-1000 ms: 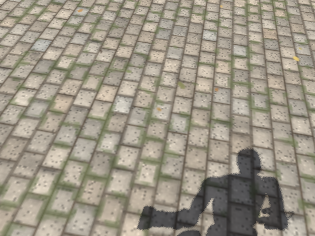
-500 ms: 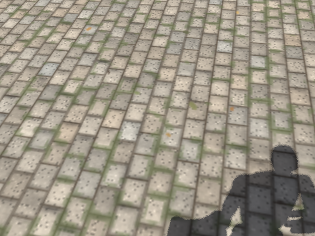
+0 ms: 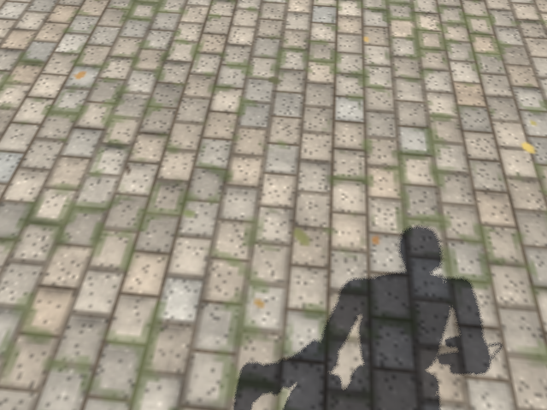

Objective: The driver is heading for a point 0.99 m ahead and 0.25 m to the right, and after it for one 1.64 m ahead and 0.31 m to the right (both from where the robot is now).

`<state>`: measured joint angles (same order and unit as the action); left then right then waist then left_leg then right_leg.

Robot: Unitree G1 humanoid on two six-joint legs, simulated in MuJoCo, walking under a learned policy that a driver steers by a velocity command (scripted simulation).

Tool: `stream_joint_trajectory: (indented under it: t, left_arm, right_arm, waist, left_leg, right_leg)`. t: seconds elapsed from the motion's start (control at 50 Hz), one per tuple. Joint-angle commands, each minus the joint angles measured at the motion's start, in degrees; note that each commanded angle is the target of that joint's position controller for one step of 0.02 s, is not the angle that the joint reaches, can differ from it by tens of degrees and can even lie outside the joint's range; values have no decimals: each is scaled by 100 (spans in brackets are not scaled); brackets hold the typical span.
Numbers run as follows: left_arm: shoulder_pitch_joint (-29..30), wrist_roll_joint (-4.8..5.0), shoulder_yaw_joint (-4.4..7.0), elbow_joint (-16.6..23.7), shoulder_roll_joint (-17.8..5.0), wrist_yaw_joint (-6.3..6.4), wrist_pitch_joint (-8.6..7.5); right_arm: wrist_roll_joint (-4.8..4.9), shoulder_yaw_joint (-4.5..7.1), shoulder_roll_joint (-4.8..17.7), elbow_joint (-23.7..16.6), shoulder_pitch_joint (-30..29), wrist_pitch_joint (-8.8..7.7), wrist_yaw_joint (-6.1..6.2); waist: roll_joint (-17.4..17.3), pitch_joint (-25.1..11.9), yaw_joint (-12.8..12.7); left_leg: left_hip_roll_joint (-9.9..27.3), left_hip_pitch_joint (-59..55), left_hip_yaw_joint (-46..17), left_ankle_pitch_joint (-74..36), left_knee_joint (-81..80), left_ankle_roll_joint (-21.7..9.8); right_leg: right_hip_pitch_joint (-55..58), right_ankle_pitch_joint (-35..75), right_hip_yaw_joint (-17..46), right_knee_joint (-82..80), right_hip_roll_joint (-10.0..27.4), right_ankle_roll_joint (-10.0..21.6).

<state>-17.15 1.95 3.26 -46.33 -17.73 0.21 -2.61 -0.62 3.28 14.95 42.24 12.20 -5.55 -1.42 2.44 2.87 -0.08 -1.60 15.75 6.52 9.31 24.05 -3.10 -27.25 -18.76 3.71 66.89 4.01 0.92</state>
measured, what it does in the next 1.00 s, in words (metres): walks ahead, turning right: right foot, then left foot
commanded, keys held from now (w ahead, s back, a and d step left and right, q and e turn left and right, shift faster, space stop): w+e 0.60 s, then no key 0.40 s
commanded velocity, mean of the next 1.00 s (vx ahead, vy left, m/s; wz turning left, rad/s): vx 0.39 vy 0.00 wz -0.43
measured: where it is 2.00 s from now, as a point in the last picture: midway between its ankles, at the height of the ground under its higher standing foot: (359, 346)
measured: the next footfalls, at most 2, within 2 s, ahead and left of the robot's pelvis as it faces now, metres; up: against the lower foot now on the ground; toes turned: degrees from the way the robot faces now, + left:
right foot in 0.36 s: +0.35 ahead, -0.17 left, +0.00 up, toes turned -15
left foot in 0.84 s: +0.67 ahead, -0.08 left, +0.00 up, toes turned -27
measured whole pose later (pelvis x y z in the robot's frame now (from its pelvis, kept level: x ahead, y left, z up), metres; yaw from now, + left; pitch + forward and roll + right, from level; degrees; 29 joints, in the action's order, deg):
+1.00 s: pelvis +0.50 -0.11 -0.01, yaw -27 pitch +1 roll +1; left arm -14.1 0.4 2.9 -42.5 -16.5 1.7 2.1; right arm -1.2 1.2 13.1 43.3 5.4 -3.1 -1.8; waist 1.3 3.4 -0.6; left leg -2.1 23.2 1.0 5.6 27.9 -2.3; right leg -21.6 -32.1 5.8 57.8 -1.1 -3.5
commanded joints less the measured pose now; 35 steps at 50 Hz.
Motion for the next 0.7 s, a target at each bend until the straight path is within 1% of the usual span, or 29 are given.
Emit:
stream_joint_trajectory:
  t: [0.02, 0.04, 0.08, 0.12, 0.16, 0.18, 0.22, 0.26, 0.28, 0.3, 0.32, 0.34, 0.36, 0.38, 0.4, 0.42, 0.44, 0.46, 0.48, 0.5, 0.52, 0.56, 0.6, 0.64, 0.66, 0.7]
  left_arm:
    - [-262, 0, 125, 332, -280, 31, 106]
    - [-128, -25, 123, 399, -256, 42, 140]
    - [129, -51, 121, 510, -237, 25, 137]
    - [398, -49, 95, 588, -181, -50, 86]
    - [819, -63, 47, 719, -94, -140, 43]
    - [1047, -70, 23, 809, -53, -181, 34]
    - [1389, -66, 4, 989, -43, -249, 32]
    - [1596, -63, 14, 1162, -90, -314, 38]
    - [1605, -65, 36, 1229, -137, -343, 46]
    - [1512, -69, 81, 1269, -219, -358, 63]
    - [1282, -72, 149, 1264, -342, -358, 90]
    - [737, -60, 263, 1165, -530, -343, 117]
    - [-186, -49, 444, 938, -822, -280, 136]
    - [-991, -36, 635, 758, -1353, -153, 208]
    - [-647, -25, 654, 870, -1823, -158, 123]
    - [-741, -59, 499, 1026, -1291, -216, 14]
    - [-547, -97, 413, 975, -1008, -236, -70]
    - [-215, -74, 367, 996, -871, -233, -107]
    - [143, -91, 316, 1059, -699, -214, -110]
    - [333, -165, 265, 1165, -581, -181, -117]
    - [395, -175, 264, 1199, -588, -158, -125]
    - [315, -139, 286, 1148, -688, -88, -149]
    - [145, -122, 320, 1073, -817, -4, -135]
    - [125, -133, 309, 1011, -806, 61, -80]
    - [46, -132, 307, 960, -796, 88, -46]
    - [-240, -129, 299, 813, -790, 115, 6]
  right_arm:
    - [-2, 176, 570, -162, -107, -190, 23]
    - [-7, 201, 631, -104, -101, -206, 37]
    - [-29, 234, 715, -1, -25, -191, 80]
    - [-28, 251, 799, 50, -8, -148, 121]
    - [-1, 276, 907, 106, 98, -99, 154]
    - [18, 293, 965, 153, 211, -68, 166]
    - [71, 327, 1056, 252, 416, 15, 177]
    - [138, 360, 1137, 324, 527, 117, 180]
    - [168, 377, 1192, 333, 506, 166, 187]
    - [192, 399, 1277, 317, 439, 207, 203]
    - [223, 425, 1368, 294, 379, 249, 222]
    - [252, 437, 1420, 268, 301, 297, 235]
    - [283, 398, 1356, 237, 191, 318, 247]
    - [120, 270, 1036, 134, 331, 265, 259]
    - [-43, 36, 276, -178, 794, 101, 188]
    - [164, 102, 801, -234, 151, -107, 111]
    - [341, 153, 997, -394, -290, -211, 73]
    - [260, 128, 931, -365, -318, -266, 108]
    - [103, 161, 956, -301, -293, -264, 146]
    - [58, 191, 990, -270, -165, -203, 140]
    - [34, 199, 970, -271, -100, -136, 136]
    - [-22, 162, 812, -279, -132, -26, 144]
    - [-33, 109, 684, -406, -533, 20, 158]
    - [-36, 48, 557, -459, -874, 13, 134]
    - [-36, 16, 493, -479, -1032, -10, 104]
    - [4, 5, 488, -530, -1269, -60, 30]
  waist:
    - [-696, -244, -100]
    - [-645, -142, -96]
    - [-566, -28, -43]
    - [-515, 25, 40]
    - [-431, 122, 216]
    - [-386, 185, 318]
    - [-356, 292, 452]
    - [-402, 332, 473]
    - [-455, 288, 410]
    - [-556, 149, 290]
    - [-683, -81, 115]
    - [-737, -409, -220]
    - [-627, -877, -747]
    - [115, -1382, -991]
    - [1335, -1866, -208]
    - [546, -2251, -671]
    - [309, -1434, -663]
    - [-144, -957, -393]
    - [-234, -691, -170]
    - [-100, -645, 6]
    - [-58, -621, 79]
    - [-99, -528, 116]
    - [-59, -354, 4]
    - [109, -244, -113]
    - [172, -276, -204]
    - [251, -401, -389]
  left_leg:
    - [1661, -568, -1260, -645, -1633, -838]
    - [1661, -548, -1060, -813, -1694, -842]
    - [1605, -695, -672, -1053, -1749, -832]
    - [1487, -833, -262, -1215, -1760, -746]
    - [1472, -975, 41, -1311, -1762, -685]
    - [1533, -1117, 125, -1344, -1750, -679]
    - [1664, -1541, 246, -1470, -1642, -654]
    - [1794, -1990, 343, -1843, -1410, -585]
    - [1833, -2146, 415, -2354, -1204, -528]
    - [1839, -2253, 502, -3263, -877, -459]
    - [1826, -2329, 569, -4252, -398, -393]
    - [1757, -2256, 646, -4929, 422, -317]
    - [1538, -1733, 790, -4747, 1652, -126]
    - [1238, -255, 792, -2573, 3469, 158]
    - [-36, 2178, -55, 2481, 5258, 474]
    - [67, 2774, -1201, 2490, 5683, 359]
    - [303, 3148, -1175, 1912, 5478, 229]
    - [559, 2937, -1157, 1416, 4979, 179]
    - [724, 2569, -1149, 1121, 4491, 225]
    - [829, 2197, -1197, 904, 4285, 270]
    - [832, 2020, -1169, 800, 4092, 356]
    - [789, 1929, -1036, 570, 3628, 554]
    - [687, 2023, -964, -37, 2871, 716]
    - [499, 1714, -843, -798, 1864, 764]
    - [373, 1454, -763, -1183, 1438, 754]
    - [187, 1105, -703, -1865, 989, 688]
  right_leg:
    - [-695, 436, 297, -15, 465, -96]
    - [-863, 629, 318, -170, 481, -129]
    - [-1156, 1172, 346, -675, 478, -183]
    - [-1138, 1784, 204, -1402, 435, -169]
    - [-1049, 2180, -78, -2073, 372, -124]
    - [-1075, 2236, -197, -2315, 348, -90]
    - [-1228, 2123, -343, -2683, 303, -2]
    - [-1334, 1773, -489, -2917, 224, 125]
    - [-1238, 1525, -593, -3001, 132, 213]
    - [-965, 1235, -748, -3036, -37, 322]
    - [-553, 916, -923, -3005, -254, 446]
    - [152, 712, -1054, -3046, -504, 601]
    - [1502, 1054, -1053, -3451, -758, 826]
    - [3228, 1177, 229, -3580, -41, 1173]
    - [4767, 25, 3581, -4303, 1227, 2238]
    - [4932, -412, 4294, -4989, 1476, 2242]
    - [4369, -2, 3486, -5090, 1346, 1982]
    - [3554, 619, 2787, -5055, 1082, 1784]
    - [2855, 1248, 2268, -5091, 858, 1651]
    - [2429, 1690, 2003, -5205, 720, 1620]
    - [2185, 1986, 1888, -5307, 649, 1641]
    - [1792, 2516, 1512, -5391, 525, 1660]
    - [1574, 2560, 1236, -5422, 348, 1554]
    - [1367, 3122, 774, -5229, 69, 1277]
    - [1294, 3291, 610, -5103, -37, 1143]
    - [1371, 3163, 685, -4974, 27, 996]
Velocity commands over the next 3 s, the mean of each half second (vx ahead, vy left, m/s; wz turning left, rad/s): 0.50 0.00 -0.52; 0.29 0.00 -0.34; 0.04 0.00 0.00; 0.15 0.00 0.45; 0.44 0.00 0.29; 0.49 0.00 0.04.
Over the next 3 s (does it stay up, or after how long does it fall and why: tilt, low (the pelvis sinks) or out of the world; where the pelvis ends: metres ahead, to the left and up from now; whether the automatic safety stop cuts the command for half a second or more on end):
stays up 1.08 -0.18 -0.01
